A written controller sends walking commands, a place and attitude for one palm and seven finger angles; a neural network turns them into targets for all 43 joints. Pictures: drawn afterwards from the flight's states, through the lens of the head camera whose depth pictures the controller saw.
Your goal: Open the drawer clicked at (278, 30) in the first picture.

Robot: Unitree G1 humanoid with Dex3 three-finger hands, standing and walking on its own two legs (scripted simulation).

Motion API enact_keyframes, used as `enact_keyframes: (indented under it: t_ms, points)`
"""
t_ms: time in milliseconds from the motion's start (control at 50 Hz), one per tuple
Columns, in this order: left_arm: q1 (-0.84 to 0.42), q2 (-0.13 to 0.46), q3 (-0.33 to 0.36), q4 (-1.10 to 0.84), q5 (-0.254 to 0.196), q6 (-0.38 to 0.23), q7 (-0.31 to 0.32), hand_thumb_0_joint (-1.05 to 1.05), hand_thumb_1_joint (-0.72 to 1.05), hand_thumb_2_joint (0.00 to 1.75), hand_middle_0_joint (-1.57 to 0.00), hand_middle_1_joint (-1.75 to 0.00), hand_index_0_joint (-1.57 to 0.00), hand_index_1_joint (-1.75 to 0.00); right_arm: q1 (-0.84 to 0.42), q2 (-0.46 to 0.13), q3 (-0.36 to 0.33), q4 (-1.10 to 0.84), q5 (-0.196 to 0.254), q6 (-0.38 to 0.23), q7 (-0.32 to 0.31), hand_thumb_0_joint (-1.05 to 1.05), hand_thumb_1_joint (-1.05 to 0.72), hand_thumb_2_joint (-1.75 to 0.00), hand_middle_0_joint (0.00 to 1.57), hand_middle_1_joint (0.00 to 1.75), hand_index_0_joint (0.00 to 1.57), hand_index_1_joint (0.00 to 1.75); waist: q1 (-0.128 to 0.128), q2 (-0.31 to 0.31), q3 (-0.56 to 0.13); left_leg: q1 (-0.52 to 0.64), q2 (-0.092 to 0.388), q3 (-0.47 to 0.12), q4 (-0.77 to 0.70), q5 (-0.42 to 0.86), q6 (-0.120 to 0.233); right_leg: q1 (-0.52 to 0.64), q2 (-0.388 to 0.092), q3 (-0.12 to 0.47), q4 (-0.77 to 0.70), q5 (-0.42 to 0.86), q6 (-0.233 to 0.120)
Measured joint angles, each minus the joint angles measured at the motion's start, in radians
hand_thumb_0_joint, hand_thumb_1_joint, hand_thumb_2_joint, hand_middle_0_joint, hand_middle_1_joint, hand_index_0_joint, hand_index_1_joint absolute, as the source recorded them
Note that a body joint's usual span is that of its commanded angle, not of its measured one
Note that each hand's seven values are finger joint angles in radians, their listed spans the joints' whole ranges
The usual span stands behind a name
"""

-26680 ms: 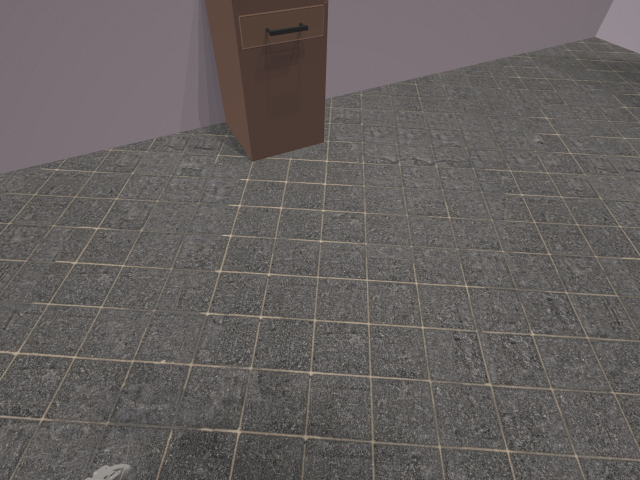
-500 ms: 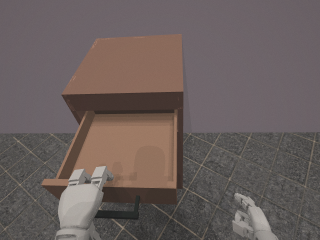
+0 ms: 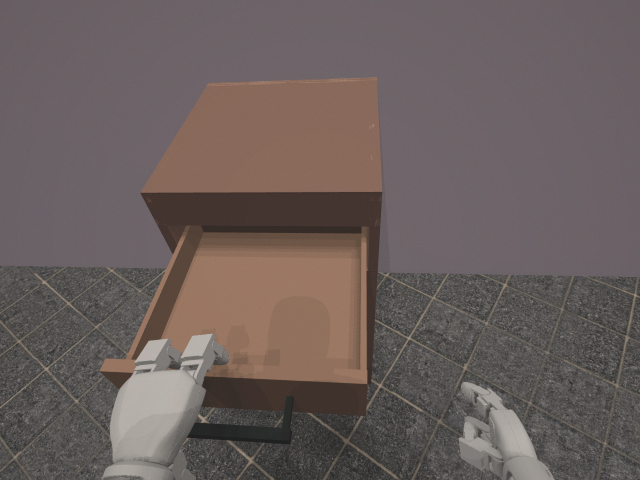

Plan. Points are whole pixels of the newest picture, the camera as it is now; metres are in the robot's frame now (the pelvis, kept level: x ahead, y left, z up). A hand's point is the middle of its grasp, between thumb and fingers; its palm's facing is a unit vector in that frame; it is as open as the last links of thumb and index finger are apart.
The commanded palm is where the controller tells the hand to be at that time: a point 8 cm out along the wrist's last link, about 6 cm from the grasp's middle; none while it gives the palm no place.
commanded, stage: draw the hand back to the body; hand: left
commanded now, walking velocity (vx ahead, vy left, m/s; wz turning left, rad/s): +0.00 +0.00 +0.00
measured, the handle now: (232, 417) +0.22 +0.18 -0.10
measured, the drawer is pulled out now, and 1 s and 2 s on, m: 0.30 0.30 0.30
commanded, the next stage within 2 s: step back with the hand held close in 1.62 s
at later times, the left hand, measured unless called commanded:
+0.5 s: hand (152, 393) +0.18 +0.22 +0.07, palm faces +0.07 -0.12 -0.99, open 13.8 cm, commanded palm +0.14 +0.22 +0.13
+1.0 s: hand (116, 344) +0.19 +0.22 +0.16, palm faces +0.37 -0.85 -0.38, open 12.3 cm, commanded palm +0.13 +0.26 +0.17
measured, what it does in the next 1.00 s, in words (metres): stands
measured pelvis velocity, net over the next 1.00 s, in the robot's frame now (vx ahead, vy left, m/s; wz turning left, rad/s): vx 0.02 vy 0.00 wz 0.05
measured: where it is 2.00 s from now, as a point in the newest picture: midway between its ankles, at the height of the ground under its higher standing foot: outside the picture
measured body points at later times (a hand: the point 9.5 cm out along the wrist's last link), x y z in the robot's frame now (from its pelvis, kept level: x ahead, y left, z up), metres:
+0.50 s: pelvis +0.00 +0.00 +0.01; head +0.00 -0.04 +0.46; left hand +0.17 +0.22 +0.12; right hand +0.23 -0.19 -0.08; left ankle -0.04 +0.11 -0.72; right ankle +0.04 -0.10 -0.72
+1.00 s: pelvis +0.02 +0.00 +0.02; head +0.01 -0.02 +0.47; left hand +0.16 +0.27 +0.18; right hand +0.22 -0.19 -0.06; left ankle -0.04 +0.11 -0.72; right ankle +0.04 -0.10 -0.72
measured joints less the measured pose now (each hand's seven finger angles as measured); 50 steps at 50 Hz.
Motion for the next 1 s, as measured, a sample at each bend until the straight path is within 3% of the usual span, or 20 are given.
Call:
enact_keyframes:
  t_ms: [160,240,360,460,640,680,700,720,760,800,840,1000]
  points:
    - [-0.03,0.012,0.002,-0.016,0.014,0.0,0.013,-0.01,-0.49,0.3,-0.32,-1.2,-0.32,-1.2,0.011,0.019,0.005,0.011,-0.001,0.003,0.002,0.01,-0.91,-0.89,0.2,0.3,0.2,0.3,0.001,0.001,-0.005,0.004,0.001,0.008,-0.002,-0.001,0.002,0.003,0.002,0.008,-0.003,0.003,0.003]
    - [-0.027,0.025,0.029,-0.041,-0.01,0.027,0.008,-0.01,-0.49,0.3,-0.32,-1.2,-0.32,-1.2,0.013,0.018,0.011,0.023,0.013,0.01,0.002,0.01,-0.91,-0.89,0.2,0.3,0.2,0.3,-0.006,0.012,-0.007,0.03,0.001,0.009,-0.021,0.004,0.003,0.026,0.002,0.011,-0.018,0.006,0.004]
    - [-0.037,0.04,0.051,-0.047,-0.053,0.08,-0.054,-0.01,-0.49,0.3,-0.32,-1.2,-0.32,-1.2,0.004,0.001,0.021,0.028,0.024,0.024,-0.009,0.01,-0.91,-0.89,0.2,0.3,0.2,0.3,-0.007,0.023,0.01,0.073,-0.001,0.004,-0.066,0.026,0.004,0.069,-0.001,0.008,-0.058,0.022,0.005]
    - [-0.031,0.065,0.072,-0.063,-0.07,0.062,-0.092,-0.01,-0.49,0.3,-0.32,-1.2,-0.32,-1.2,-0.003,-0.014,0.023,0.024,0.02,0.02,-0.025,0.01,-0.91,-0.89,0.2,0.3,0.2,0.3,-0.001,0.023,0.025,0.097,0.003,-0.003,-0.097,0.042,0.001,0.099,0.001,0.001,-0.095,0.039,0.002]
    - [-0.008,0.117,0.153,-0.101,-0.099,0.016,-0.106,-0.01,-0.49,0.3,-0.32,-1.2,-0.32,-1.2,-0.017,-0.028,0.02,0.027,0.018,0.01,-0.044,0.01,-0.91,-0.89,0.2,0.3,0.2,0.3,0.008,0.017,0.035,0.133,0.012,-0.009,-0.139,0.061,-0.003,0.141,0.008,-0.003,-0.151,0.064,-0.001]
    - [0.0,0.073,0.193,-0.134,-0.46,-0.002,-0.142,-0.01,-0.49,0.3,-0.32,-1.19,-0.32,-1.19,-0.013,-0.022,0.016,0.008,0.026,-0.02,-0.062,0.01,-0.91,-0.89,0.2,0.3,0.2,0.3,-0.015,0.022,0.068,0.164,0.011,-0.022,-0.146,0.063,-0.001,0.18,0.005,-0.015,-0.166,0.066,0.001]
    - [0.007,0.042,0.213,-0.146,-0.604,-0.016,-0.16,-0.01,-0.48,0.31,-0.32,-1.19,-0.32,-1.19,-0.004,-0.014,0.017,-0.003,0.029,-0.048,-0.075,0.01,-0.91,-0.89,0.2,0.3,0.2,0.3,-0.025,0.019,0.082,0.18,0.01,-0.027,-0.15,0.063,0.0,0.198,0.004,-0.02,-0.171,0.065,0.002]
    - [0.015,0.017,0.229,-0.155,-0.72,-0.032,-0.176,-0.01,-0.47,0.31,-0.32,-1.18,-0.32,-1.18,0.008,-0.006,0.022,-0.012,0.028,-0.073,-0.09,0.01,-0.91,-0.89,0.2,0.3,0.2,0.3,-0.033,0.014,0.09,0.194,0.01,-0.032,-0.155,0.063,0.0,0.215,0.003,-0.024,-0.178,0.064,0.002]
    - [0.03,-0.008,0.253,-0.173,-0.877,-0.062,-0.2,-0.01,-0.44,0.32,-0.31,-1.17,-0.31,-1.17,0.033,0.011,0.036,-0.02,0.024,-0.118,-0.119,0.01,-0.91,-0.89,0.2,0.3,0.2,0.3,-0.045,-0.002,0.099,0.219,0.012,-0.043,-0.169,0.065,-0.002,0.245,0.004,-0.034,-0.196,0.064,0.0]
    - [0.035,-0.01,0.272,-0.193,-0.962,-0.088,-0.212,-0.01,-0.41,0.34,-0.31,-1.14,-0.31,-1.14,0.061,0.024,0.047,-0.02,0.017,-0.158,-0.135,0.01,-0.91,-0.89,0.2,0.3,0.2,0.3,-0.05,-0.019,0.101,0.238,0.014,-0.054,-0.184,0.069,-0.006,0.27,0.004,-0.045,-0.216,0.067,-0.002]
    - [0.035,-0.008,0.292,-0.213,-1.01,-0.108,-0.219,-0.01,-0.36,0.36,-0.31,-1.11,-0.31,-1.11,0.084,0.03,0.054,-0.013,0.013,-0.189,-0.141,0.01,-0.91,-0.89,0.2,0.3,0.2,0.3,-0.053,-0.026,0.1,0.254,0.015,-0.063,-0.197,0.073,-0.008,0.29,0.004,-0.053,-0.235,0.07,-0.004]
    - [0.034,0.003,0.378,-0.24,-1.081,-0.162,-0.241,-0.01,-0.12,0.46,-0.29,-0.96,-0.28,-0.96,0.104,0.031,0.049,0.041,0.007,-0.222,-0.128,0.01,-0.91,-0.89,0.2,0.3,0.2,0.3,-0.059,-0.011,0.097,0.268,0.011,-0.066,-0.234,0.089,-0.005,0.306,-0.001,-0.054,-0.271,0.084,0.0]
